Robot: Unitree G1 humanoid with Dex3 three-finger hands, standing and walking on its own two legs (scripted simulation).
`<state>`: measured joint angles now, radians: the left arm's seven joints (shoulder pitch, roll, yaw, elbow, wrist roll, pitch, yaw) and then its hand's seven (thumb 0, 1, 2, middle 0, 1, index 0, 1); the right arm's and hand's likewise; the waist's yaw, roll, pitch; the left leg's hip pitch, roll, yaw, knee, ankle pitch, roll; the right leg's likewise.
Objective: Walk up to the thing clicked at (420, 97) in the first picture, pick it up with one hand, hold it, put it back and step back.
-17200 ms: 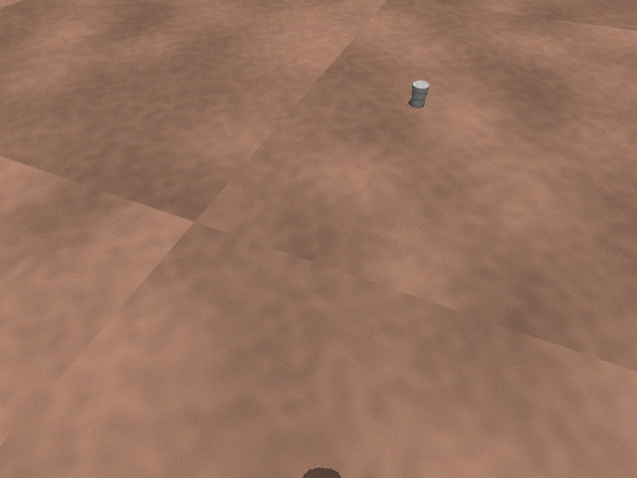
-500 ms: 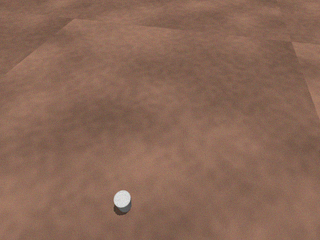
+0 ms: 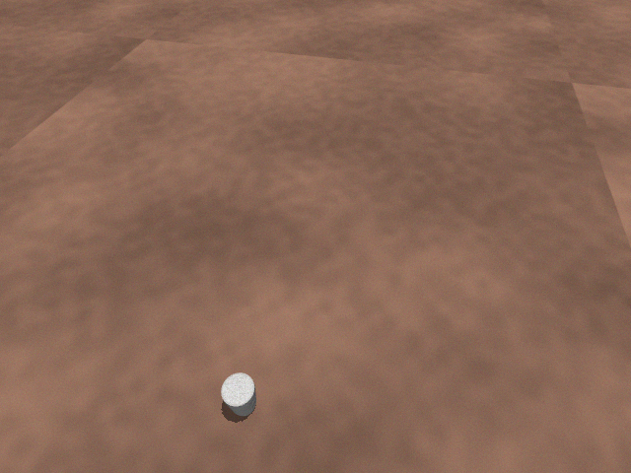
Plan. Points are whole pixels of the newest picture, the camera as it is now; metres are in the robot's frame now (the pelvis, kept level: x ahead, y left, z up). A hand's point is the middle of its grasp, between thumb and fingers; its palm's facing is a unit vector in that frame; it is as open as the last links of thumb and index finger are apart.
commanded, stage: stand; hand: left
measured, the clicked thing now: (241, 396) +0.46 +0.24 -0.72
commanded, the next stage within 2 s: rise first in 1.60 s
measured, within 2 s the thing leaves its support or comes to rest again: neither
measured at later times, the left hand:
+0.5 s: hand out of the picture +0.07 +0.25 -0.16, palm faces -0.04 -0.94 -0.34, open 7.3 cm
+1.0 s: hand out of the picture +0.08 +0.26 -0.15, palm faces -0.04 -0.94 -0.35, open 7.3 cm
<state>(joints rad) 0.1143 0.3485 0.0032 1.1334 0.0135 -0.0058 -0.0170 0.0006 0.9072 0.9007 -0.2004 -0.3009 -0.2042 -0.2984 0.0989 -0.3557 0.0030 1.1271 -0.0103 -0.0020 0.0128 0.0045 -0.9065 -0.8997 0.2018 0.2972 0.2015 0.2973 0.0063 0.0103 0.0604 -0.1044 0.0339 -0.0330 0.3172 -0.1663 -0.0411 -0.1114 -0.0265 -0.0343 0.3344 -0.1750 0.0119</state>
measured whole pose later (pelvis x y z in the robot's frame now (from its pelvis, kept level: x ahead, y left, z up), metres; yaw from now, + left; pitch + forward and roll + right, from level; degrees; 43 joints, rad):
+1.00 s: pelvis +0.00 +0.00 +0.00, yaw -1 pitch -2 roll +0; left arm 0.12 0.36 0.00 1.12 0.01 -0.01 -0.02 0.00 0.91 0.90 -0.20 -0.30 -0.20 -0.30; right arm 0.12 -0.35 0.01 1.12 -0.01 -0.01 0.01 0.00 -0.91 -0.90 0.20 0.30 0.20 0.30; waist 0.01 0.00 0.06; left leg -0.10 0.04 -0.02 0.32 -0.18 -0.04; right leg -0.12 -0.02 -0.02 0.34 -0.18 0.01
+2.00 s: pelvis +0.00 +0.01 -0.02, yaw -2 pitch +7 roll +0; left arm -0.03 0.33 0.15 0.98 0.14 0.02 -0.03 0.00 0.28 0.94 -0.09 -0.87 -0.11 -0.84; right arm 0.22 -0.24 -0.03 0.78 0.02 -0.04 -0.02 0.01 -0.94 -0.91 0.20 0.30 0.20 0.30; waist -0.02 -0.01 0.00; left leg -0.44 0.04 -0.01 0.63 -0.31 -0.04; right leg -0.45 -0.02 0.00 0.63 -0.29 0.01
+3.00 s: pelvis -0.04 +0.01 -0.23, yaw -2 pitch +30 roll -1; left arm -0.08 0.45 0.13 0.65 0.59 -0.05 0.05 -0.01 -0.51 0.94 -0.07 -1.12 -0.10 -1.10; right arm 0.10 -0.30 -0.05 0.60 0.00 -0.21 0.01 0.01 -0.92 -0.90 0.20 0.30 0.20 0.30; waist -0.04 0.00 -0.19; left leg -1.54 0.02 -0.07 1.69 -0.68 -0.04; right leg -1.53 -0.03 0.00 1.67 -0.66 0.02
